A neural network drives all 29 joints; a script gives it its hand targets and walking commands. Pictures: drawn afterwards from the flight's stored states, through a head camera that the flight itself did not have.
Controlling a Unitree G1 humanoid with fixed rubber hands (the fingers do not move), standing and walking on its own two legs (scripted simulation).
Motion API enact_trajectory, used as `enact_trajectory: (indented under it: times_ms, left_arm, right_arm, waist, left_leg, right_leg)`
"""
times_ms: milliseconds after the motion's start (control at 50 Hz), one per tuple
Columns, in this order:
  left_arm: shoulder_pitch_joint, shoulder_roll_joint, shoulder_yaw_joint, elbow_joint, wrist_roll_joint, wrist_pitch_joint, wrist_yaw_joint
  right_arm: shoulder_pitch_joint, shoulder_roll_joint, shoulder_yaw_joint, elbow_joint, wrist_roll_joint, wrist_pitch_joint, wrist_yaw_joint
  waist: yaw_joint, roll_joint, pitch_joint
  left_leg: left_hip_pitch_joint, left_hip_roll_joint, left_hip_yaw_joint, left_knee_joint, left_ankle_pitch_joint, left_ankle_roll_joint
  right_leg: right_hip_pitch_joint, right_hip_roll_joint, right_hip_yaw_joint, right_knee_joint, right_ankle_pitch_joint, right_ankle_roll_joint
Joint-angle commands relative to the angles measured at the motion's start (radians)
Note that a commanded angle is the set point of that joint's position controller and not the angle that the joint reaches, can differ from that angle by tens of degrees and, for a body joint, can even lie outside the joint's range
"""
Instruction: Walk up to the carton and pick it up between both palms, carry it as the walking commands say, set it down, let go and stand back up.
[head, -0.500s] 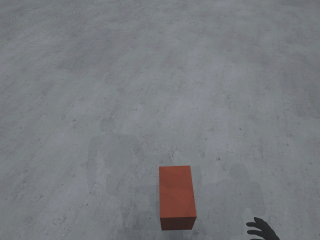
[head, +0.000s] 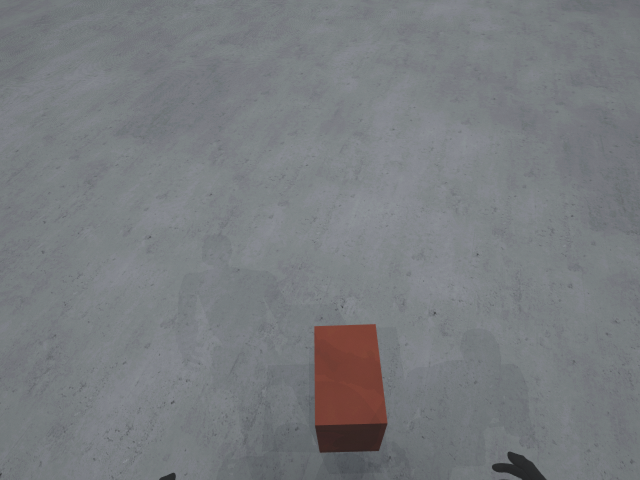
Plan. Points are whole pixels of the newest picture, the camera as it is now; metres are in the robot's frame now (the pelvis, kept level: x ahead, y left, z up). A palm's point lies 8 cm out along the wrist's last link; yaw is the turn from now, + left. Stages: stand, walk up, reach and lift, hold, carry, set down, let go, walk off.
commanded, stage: walk up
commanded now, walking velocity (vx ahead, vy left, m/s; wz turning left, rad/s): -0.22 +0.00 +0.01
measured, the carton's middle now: (347, 389) +0.44 -0.02 -0.63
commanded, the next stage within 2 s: stand in 0.78 s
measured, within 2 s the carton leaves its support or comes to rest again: neither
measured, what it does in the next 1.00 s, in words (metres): steps on the spot: left foot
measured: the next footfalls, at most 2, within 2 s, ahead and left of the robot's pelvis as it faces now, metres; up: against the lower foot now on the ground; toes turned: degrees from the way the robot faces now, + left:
left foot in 0.50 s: -0.01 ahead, +0.11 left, +0.00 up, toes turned -3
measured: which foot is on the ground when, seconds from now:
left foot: down 0.00-0.16, up 0.18-0.48, down 0.50-1.00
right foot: down 0.00-1.00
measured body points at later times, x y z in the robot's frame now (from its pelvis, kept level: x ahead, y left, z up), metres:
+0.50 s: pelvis -0.03 -0.04 +0.01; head +0.00 -0.06 +0.46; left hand +0.01 +0.22 -0.11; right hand +0.08 -0.27 -0.13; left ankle -0.04 +0.11 -0.73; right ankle -0.03 -0.13 -0.73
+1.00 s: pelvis -0.03 -0.03 +0.01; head -0.01 -0.04 +0.46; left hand +0.03 +0.22 -0.12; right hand +0.08 -0.27 -0.12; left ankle -0.05 +0.11 -0.73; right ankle -0.03 -0.12 -0.73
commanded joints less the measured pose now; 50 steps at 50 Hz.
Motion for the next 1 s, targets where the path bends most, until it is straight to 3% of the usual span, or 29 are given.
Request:
enact_trajectory:
  times_ms: [0,20,40,60,80,100,120,140,160,180,200,240,260,280,300,340,400,420,460,480,500,520,540,600,680,740,760,840,980]
  left_arm:
    - [0.016,0.113,0.058,-0.108,-0.005,0.020,0.009]
    - [0.032,0.107,0.050,-0.098,-0.001,0.021,0.004]
    - [0.030,0.092,0.044,-0.099,0.003,0.022,0.000]
    - [0.020,0.095,0.047,-0.105,-0.003,0.017,-0.002]
    - [0.105,0.051,0.029,-0.051,0.012,0.002,-0.008]
    - [0.161,0.040,0.025,-0.021,0.012,-0.010,-0.009]
    - [0.228,0.074,0.036,0.008,0.021,-0.022,-0.005]
    - [0.223,0.150,0.053,0.001,0.030,-0.033,0.002]
    - [0.125,0.189,0.048,-0.030,0.032,-0.032,0.007]
    - [0.049,0.192,0.044,-0.053,0.037,-0.036,0.007]
    - [0.003,0.176,0.033,-0.070,0.040,-0.038,0.008]
    - [-0.029,0.125,0.030,-0.090,0.035,-0.055,0.017]
    - [0.018,0.120,0.033,-0.083,0.029,-0.064,0.017]
    - [0.083,0.125,0.039,-0.065,0.029,-0.071,0.017]
    - [0.140,0.128,0.042,-0.052,0.029,-0.079,0.015]
    - [0.190,0.135,0.049,-0.026,0.028,-0.076,0.015]
    - [0.156,0.125,0.050,-0.028,0.027,-0.064,0.012]
    - [0.131,0.114,0.046,-0.037,0.028,-0.061,0.012]
    - [0.121,0.073,0.030,-0.049,0.031,-0.063,0.011]
    - [0.117,0.070,0.024,-0.048,0.031,-0.064,0.010]
    - [0.107,0.069,0.026,-0.049,0.032,-0.061,0.008]
    - [0.101,0.072,0.027,-0.052,0.033,-0.060,0.005]
    - [0.101,0.070,0.027,-0.047,0.032,-0.056,0.000]
    - [0.107,0.080,0.028,-0.034,0.028,-0.061,0.002]
    - [0.089,0.091,0.030,-0.028,0.029,-0.063,0.001]
    - [0.081,0.086,0.029,-0.028,0.031,-0.061,-0.002]
    - [0.092,0.088,0.030,-0.018,0.033,-0.062,-0.001]
    - [0.064,0.101,0.031,-0.030,0.032,-0.067,0.004]
    - [0.064,0.093,0.030,-0.037,0.033,-0.063,0.001]
  right_arm:
    - [-0.029,-0.210,-0.092,-0.057,-0.031,-0.005,-0.024]
    - [-0.083,-0.206,-0.094,-0.065,-0.034,-0.002,-0.030]
    - [-0.126,-0.193,-0.098,-0.064,-0.033,0.004,-0.032]
    - [-0.159,-0.185,-0.092,-0.075,-0.023,0.008,-0.029]
    - [-0.112,-0.144,-0.079,-0.039,-0.040,0.006,-0.022]
    - [-0.115,-0.138,-0.083,-0.044,-0.039,0.013,-0.019]
    - [-0.083,-0.104,-0.071,-0.041,-0.040,0.014,-0.014]
    - [-0.031,-0.051,-0.055,-0.053,-0.031,0.011,-0.009]
    - [-0.069,-0.066,-0.056,-0.058,-0.033,0.018,-0.010]
    - [-0.086,-0.084,-0.060,-0.047,-0.032,0.023,-0.004]
    - [-0.076,-0.097,-0.062,-0.030,-0.030,0.022,0.001]
    - [0.002,-0.092,-0.060,0.004,-0.029,0.014,0.013]
    - [0.003,-0.072,-0.049,0.004,-0.024,0.007,0.014]
    - [-0.016,-0.057,-0.039,-0.003,-0.019,-0.001,0.009]
    - [-0.013,-0.045,-0.037,-0.006,-0.016,-0.011,0.004]
    - [-0.028,-0.044,-0.039,0.000,-0.011,-0.012,-0.003]
    - [0.020,-0.049,-0.039,0.021,-0.008,-0.014,-0.006]
    - [0.035,-0.061,-0.037,0.031,-0.011,-0.013,-0.008]
    - [0.064,-0.092,-0.046,0.043,-0.015,-0.019,-0.013]
    - [0.051,-0.103,-0.045,0.036,-0.013,-0.023,-0.010]
    - [0.051,-0.110,-0.044,0.035,-0.014,-0.025,-0.011]
    - [0.050,-0.117,-0.045,0.034,-0.013,-0.027,-0.009]
    - [0.035,-0.117,-0.046,0.034,-0.015,-0.026,-0.007]
    - [0.036,-0.108,-0.038,0.034,-0.013,-0.033,-0.010]
    - [0.040,-0.098,-0.038,0.032,-0.015,-0.037,-0.008]
    - [0.041,-0.099,-0.037,0.024,-0.017,-0.039,-0.008]
    - [0.040,-0.094,-0.036,0.027,-0.019,-0.037,-0.009]
    - [0.047,-0.087,-0.035,0.019,-0.015,-0.036,-0.004]
    - [0.052,-0.101,-0.035,0.013,-0.015,-0.037,-0.005]
  waist:
    - [-0.036,0.252,-0.089]
    - [-0.017,0.226,-0.074]
    - [-0.005,0.245,-0.009]
    - [0.013,0.247,0.029]
    - [0.034,0.199,-0.096]
    - [0.051,0.175,-0.066]
    - [0.076,0.015,-0.063]
    - [0.073,-0.255,-0.044]
    - [0.037,-0.284,0.079]
    - [0.010,-0.244,0.078]
    - [-0.010,-0.211,0.086]
    - [-0.037,-0.148,0.014]
    - [-0.021,-0.121,-0.029]
    - [0.002,-0.106,-0.081]
    - [0.019,-0.125,-0.141]
    - [0.043,-0.163,-0.167]
    - [0.004,-0.166,-0.136]
    - [-0.011,-0.135,-0.115]
    - [-0.023,-0.052,-0.116]
    - [-0.018,-0.051,-0.113]
    - [-0.019,-0.013,-0.114]
    - [-0.010,-0.017,-0.106]
    - [-0.005,0.041,-0.075]
    - [0.003,0.048,-0.108]
    - [-0.002,-0.011,-0.118]
    - [-0.002,0.008,-0.104]
    - [-0.004,-0.018,-0.119]
    - [-0.012,-0.070,-0.123]
    - [-0.012,-0.026,-0.127]
  left_leg:
    - [-0.116,0.358,-0.294,-0.259,0.431,0.243]
    - [-0.168,0.319,-0.260,-0.283,0.168,0.218]
    - [-0.259,0.261,-0.221,-0.302,0.020,0.175]
    - [-0.246,0.209,-0.185,-0.283,0.051,0.133]
    - [-0.176,0.144,-0.132,-0.288,-0.282,0.107]
    - [-0.191,0.103,-0.110,-0.259,-0.353,0.081]
    - [-0.194,0.049,-0.080,-0.132,-0.319,0.050]
    - [-0.219,-0.046,0.018,0.092,-0.230,0.027]
    - [-0.188,-0.032,0.005,0.187,-0.246,0.000]
    - [-0.134,-0.035,-0.018,0.237,-0.194,-0.005]
    - [-0.107,-0.036,-0.007,0.292,-0.149,-0.009]
    - [-0.046,-0.027,0.013,0.290,-0.080,-0.004]
    - [-0.052,-0.036,0.016,0.215,-0.095,-0.010]
    - [-0.047,-0.040,0.018,0.117,-0.141,-0.012]
    - [-0.029,-0.048,0.025,0.047,-0.189,-0.004]
    - [-0.026,-0.049,0.039,-0.048,-0.210,0.004]
    - [0.098,-0.045,0.078,-0.185,-0.016,0.010]
    - [0.151,-0.024,0.080,-0.204,0.054,0.016]
    - [0.220,0.040,0.025,-0.153,0.180,0.034]
    - [0.227,0.065,-0.004,-0.151,0.222,0.038]
    - [0.210,0.080,-0.023,-0.164,0.190,0.044]
    - [0.193,0.096,-0.035,-0.173,0.152,0.044]
    - [0.157,0.110,-0.042,-0.202,0.118,0.048]
    - [0.130,0.099,-0.032,-0.201,0.148,0.048]
    - [0.131,0.078,-0.011,-0.174,0.142,0.041]
    - [0.115,0.083,-0.020,-0.178,0.144,0.041]
    - [0.132,0.077,-0.013,-0.173,0.098,0.043]
    - [0.135,0.050,0.016,-0.142,0.141,0.029]
    - [0.143,0.065,-0.003,-0.146,0.162,0.037]
  right_leg:
    - [-0.019,0.068,0.104,0.421,-0.335,0.004]
    - [0.005,0.049,0.122,0.385,-0.292,-0.012]
    - [0.038,0.044,0.118,0.322,-0.259,-0.018]
    - [0.047,0.044,0.123,0.167,-0.215,-0.020]
    - [0.160,0.031,0.074,-0.048,-0.134,-0.018]
    - [0.234,0.063,0.000,-0.217,-0.052,-0.003]
    - [0.276,-0.001,0.094,-0.371,-0.111,-0.010]
    - [0.204,-0.206,0.336,-0.505,-0.273,-0.051]
    - [-0.017,-0.303,0.484,-0.642,-0.367,-0.094]
    - [-0.113,-0.291,0.481,-0.672,-0.376,-0.127]
    - [-0.148,-0.252,0.427,-0.639,-0.337,-0.137]
    - [-0.058,-0.171,0.290,-0.546,-0.155,-0.115]
    - [0.051,-0.158,0.258,-0.492,0.015,-0.108]
    - [0.181,-0.160,0.245,-0.427,0.282,-0.115]
    - [0.275,-0.166,0.241,-0.373,0.496,-0.131]
    - [0.364,-0.179,0.221,-0.323,0.643,-0.133]
    - [0.235,-0.137,0.179,-0.310,0.426,-0.108]
    - [0.171,-0.122,0.169,-0.296,0.383,-0.096]
    - [0.069,-0.092,0.150,-0.300,0.219,-0.074]
    - [0.045,-0.066,0.133,-0.299,0.159,-0.064]
    - [0.043,-0.055,0.119,-0.295,0.111,-0.061]
    - [0.028,-0.042,0.127,-0.301,0.062,-0.057]
    - [0.047,-0.024,0.104,-0.298,0.049,-0.047]
    - [0.133,-0.031,0.097,-0.302,0.155,-0.043]
    - [0.147,-0.046,0.099,-0.309,0.177,-0.050]
    - [0.148,-0.048,0.092,-0.310,0.167,-0.051]
    - [0.140,-0.046,0.094,-0.328,0.125,-0.051]
    - [0.134,-0.070,0.111,-0.322,0.218,-0.060]
    - [0.123,-0.051,0.094,-0.308,0.186,-0.056]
